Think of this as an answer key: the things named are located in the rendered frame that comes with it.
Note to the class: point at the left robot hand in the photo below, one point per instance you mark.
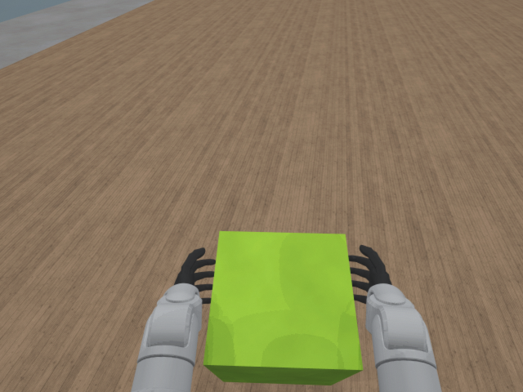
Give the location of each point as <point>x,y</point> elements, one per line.
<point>188,275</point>

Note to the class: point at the right robot hand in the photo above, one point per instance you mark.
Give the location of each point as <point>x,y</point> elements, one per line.
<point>375,275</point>

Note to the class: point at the robot right forearm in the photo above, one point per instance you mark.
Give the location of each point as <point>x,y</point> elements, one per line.
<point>402,349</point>

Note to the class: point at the carton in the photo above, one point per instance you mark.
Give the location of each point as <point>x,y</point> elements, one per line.
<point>282,310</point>

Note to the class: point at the robot left forearm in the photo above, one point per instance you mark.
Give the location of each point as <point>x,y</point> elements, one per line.
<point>168,349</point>

